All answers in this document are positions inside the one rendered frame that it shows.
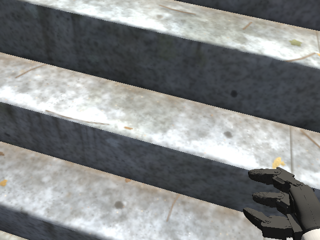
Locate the robot right forearm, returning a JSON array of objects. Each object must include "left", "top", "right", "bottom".
[{"left": 301, "top": 228, "right": 320, "bottom": 240}]

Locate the right robot hand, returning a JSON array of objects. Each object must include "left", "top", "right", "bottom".
[{"left": 243, "top": 167, "right": 320, "bottom": 240}]

